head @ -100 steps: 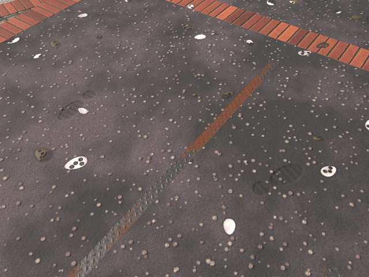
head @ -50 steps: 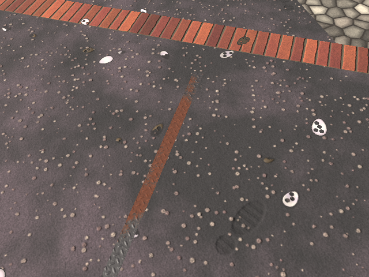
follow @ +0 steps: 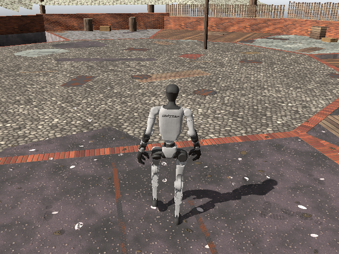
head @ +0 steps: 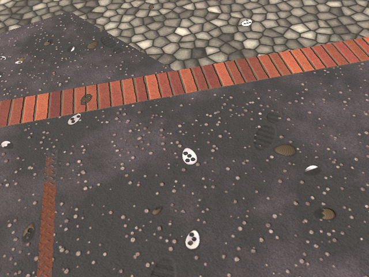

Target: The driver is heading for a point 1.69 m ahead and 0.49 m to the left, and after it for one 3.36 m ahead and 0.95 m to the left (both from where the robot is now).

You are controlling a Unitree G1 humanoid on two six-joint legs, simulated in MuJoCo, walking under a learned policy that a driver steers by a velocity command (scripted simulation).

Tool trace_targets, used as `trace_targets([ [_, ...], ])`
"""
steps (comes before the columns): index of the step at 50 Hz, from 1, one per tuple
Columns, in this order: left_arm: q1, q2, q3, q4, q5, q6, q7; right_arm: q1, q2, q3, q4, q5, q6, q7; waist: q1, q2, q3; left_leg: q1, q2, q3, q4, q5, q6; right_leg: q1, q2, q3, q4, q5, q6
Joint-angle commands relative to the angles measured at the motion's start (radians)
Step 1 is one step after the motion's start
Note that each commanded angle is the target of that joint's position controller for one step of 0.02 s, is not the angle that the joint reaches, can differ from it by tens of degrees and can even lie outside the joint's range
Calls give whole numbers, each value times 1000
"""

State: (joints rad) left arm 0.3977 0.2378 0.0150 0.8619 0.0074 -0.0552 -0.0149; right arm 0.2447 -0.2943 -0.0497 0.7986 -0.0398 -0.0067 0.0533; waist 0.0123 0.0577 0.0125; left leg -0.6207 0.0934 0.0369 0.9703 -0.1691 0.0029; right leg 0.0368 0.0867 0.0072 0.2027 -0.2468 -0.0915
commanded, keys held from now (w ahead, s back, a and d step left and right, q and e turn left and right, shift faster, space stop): w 0.14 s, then no key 0.86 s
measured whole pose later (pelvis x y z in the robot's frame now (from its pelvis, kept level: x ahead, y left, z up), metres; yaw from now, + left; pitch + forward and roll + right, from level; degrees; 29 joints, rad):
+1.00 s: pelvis +0.27 -0.01 +0.00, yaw +0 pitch -2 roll +0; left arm 0.24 0.17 -0.01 1.11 0.01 -0.02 0.04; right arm 0.29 -0.18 0.01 1.08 -0.01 -0.01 -0.03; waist -0.01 0.01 0.03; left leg -0.13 -0.01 0.06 0.38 -0.22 0.03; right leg -0.15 0.03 -0.02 0.38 -0.20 -0.04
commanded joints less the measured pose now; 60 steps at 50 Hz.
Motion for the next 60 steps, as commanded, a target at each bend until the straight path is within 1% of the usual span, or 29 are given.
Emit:
trace_targets([
  [1, 37, 139, 31, -13, 1, -18, 7, -154, -45, -4, -103, 2, -13, 0, 23, -130, 96, -145, -9, 24, -90, 68, -11, 8, -246, 122, -66, 468, -105],
  [5, 81, 151, 29, 36, 5, -23, 18, -264, -23, 13, -142, 9, -20, 1, 42, -131, 122, -59, -45, 52, -291, 120, 27, 26, -267, 102, -70, 569, -95],
  [7, 74, 161, 29, 55, 8, -25, 25, -260, -29, 13, -145, 10, -24, -5, 23, -129, 118, 12, -71, 62, -356, 98, 65, 56, -284, 89, -41, 696, -85],
  [8, 54, 164, 27, 60, 10, -25, 29, -216, -32, 12, -130, 9, -28, -13, -3, -131, 99, 93, -102, 73, -380, 73, 85, 58, -277, 69, 23, 877, -69],
  [9, 48, 171, 28, 66, 14, -25, 33, -132, -44, 6, -99, 7, -34, -25, -36, -142, 48, 196, -139, 80, -386, 45, 100, 68, -270, 62, 128, 1054, -50],
  [10, 37, 178, 30, 72, 17, -21, 36, 8, -63, -4, -50, 7, -45, -36, -93, -141, -28, 337, -166, 72, -432, 67, 117, 69, -250, 56, 296, 1124, -29],
  [11, 21, 183, 29, 72, 2, -22, 36, 156, -83, -11, -4, -7, -60, -49, -164, -123, -108, 562, -112, 30, -511, 219, 139, -39, -209, 34, 502, 972, -6],
  [12, 51, 131, 15, 41, -10, -29, 36, 291, -176, -31, 24, -25, -66, -65, -177, 19, -252, 816, 146, -210, -454, 488, 188, -228, -117, -13, 825, 472, 13],
  [13, 220, 78, 15, 72, -50, -20, 36, 264, -226, -45, 30, 4, -56, -56, -77, 229, -415, 996, 379, -614, -497, 858, 370, -457, 75, 33, 1173, -322, 44],
  [14, 143, 154, 31, 82, -7, -9, 44, 177, -175, -40, 9, 48, -52, -46, -68, 18, -330, 840, 316, -510, -530, 860, 351, -468, 13, 142, 1198, -245, 36],
  [15, 64, 130, 27, 64, -3, -9, 39, 68, -101, -16, 0, 49, -56, -46, -38, 4, -179, 708, 279, -380, -570, 813, 331, -506, -30, 122, 1158, -201, 41],
  [16, 33, 110, 22, 62, 7, -5, 35, 19, -37, 2, 3, 41, -58, -48, -15, -37, -81, 587, 228, -291, -623, 764, 294, -502, -69, 93, 1083, -177, 42],
  [17, 5, 105, 23, 58, 17, 9, 30, 9, -14, 13, 14, 42, -63, -53, -2, -26, -37, 512, 187, -228, -664, 729, 264, -481, -95, 88, 1013, -157, 48],
  [18, 33, 87, 19, 73, 26, 26, 23, 1, -9, 17, 26, 37, -64, -55, 20, -13, -31, 440, 161, -177, -689, 723, 247, -415, -94, 69, 977, -140, 57],
  [19, 46, 72, 17, 83, 28, 38, 18, 11, -13, 20, 36, 31, -70, -54, 28, -13, -44, 400, 148, -144, -696, 762, 244, -365, -85, 58, 944, -123, 64],
  [21, 50, 49, 12, 90, 21, 53, 16, 3, -35, 20, 54, 25, -78, -50, 53, -2, -63, 355, 127, -83, -702, 785, 246, -325, -84, 35, 849, -97, 78],
  [23, 4, 39, 5, 87, 21, 61, 21, -10, -38, 25, 67, 21, -75, -50, 52, 23, -58, 339, 101, -47, -706, 703, 228, -316, -98, 13, 697, -62, 86],
  [25, -58, 40, 1, 85, 22, 70, 27, 14, -45, 25, 85, 21, -64, -50, 24, 50, -61, 339, 92, -53, -716, 535, 213, -297, -104, -8, 593, -15, 89],
  [27, -99, 51, 1, 88, 20, 77, 32, 37, -54, 22, 101, 19, -49, -52, 2, 50, -56, 329, 98, -86, -731, 306, 210, -278, -107, -15, 531, 0, 92],
  [30, -132, 48, -3, 100, 20, 73, 41, 36, -45, 24, 118, 21, -29, -60, -5, 32, -5, 294, 106, -143, -728, 20, 201, -240, -106, -21, 405, -13, 82],
  [31, -118, 37, -6, 112, 22, 67, 45, 21, -35, 28, 119, 26, -24, -64, 11, 14, 10, 271, 97, -146, -703, -18, 182, -190, -104, -25, 307, 24, 73],
  [32, -114, 45, -8, 120, 24, 58, 51, 36, -23, 32, 127, 24, -24, -68, 15, -19, 23, 255, 81, -149, -678, -23, 146, -142, -124, 10, 201, 80, 66],
  [33, -84, 78, -4, 131, 29, 45, 57, 55, -4, 37, 129, 21, -27, -68, 9, -69, 11, 250, 53, -139, -630, -17, 106, -96, -209, 104, 145, 165, 55],
  [34, -130, 137, 5, 136, 16, 39, 59, 154, 42, 43, 145, 35, -24, -64, -75, -185, 24, 284, -45, -70, -620, -87, 73, -169, -283, 206, 130, 224, 6],
  [35, -146, 82, -7, 146, 3, 35, 51, 160, 41, 46, 179, 34, -14, -69, -61, -171, 19, 427, -55, -55, -633, -89, 57, -285, -283, 198, 105, 152, -8],
  [36, -164, 52, -14, 148, 1, 31, 47, 135, 21, 40, 185, 32, -9, -73, -58, -154, 41, 470, -43, -70, -639, -40, 53, -318, -242, 166, 100, 112, 17],
  [38, -155, 51, -13, 164, -3, 30, 51, 104, -2, 33, 194, 30, -7, -75, -39, -140, 34, 481, -20, -86, -635, 26, 59, -280, -192, 119, 103, 123, 44],
  [43, -123, 36, -13, 206, -2, 33, 56, 97, 30, 42, 234, 32, -10, -82, -25, -70, 26, 454, -8, -87, -652, 43, 47, -198, -190, 104, 120, 206, 34],
  [60, -86, 0, -17, 284, -1, 40, 63, 120, 63, 52, 328, 30, 2, -99, -22, -58, 51, 465, 4, -87, -642, 57, 38, -187, -177, 91, 108, 220, 29],
])
Velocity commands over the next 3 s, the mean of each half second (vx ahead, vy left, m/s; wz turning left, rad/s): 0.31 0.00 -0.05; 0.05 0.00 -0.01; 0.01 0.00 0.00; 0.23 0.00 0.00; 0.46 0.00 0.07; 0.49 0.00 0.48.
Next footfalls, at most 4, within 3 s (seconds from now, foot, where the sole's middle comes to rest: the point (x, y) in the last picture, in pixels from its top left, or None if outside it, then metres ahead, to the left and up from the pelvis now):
0.22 left None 0.30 0.09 -0.78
0.66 right None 0.32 -0.10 -0.78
2.34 right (217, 226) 0.70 -0.04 -0.78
2.88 left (174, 172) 0.97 0.14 -0.78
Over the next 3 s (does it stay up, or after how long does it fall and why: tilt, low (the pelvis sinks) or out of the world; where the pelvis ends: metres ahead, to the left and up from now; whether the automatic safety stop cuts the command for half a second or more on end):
stays up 0.90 0.09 -0.02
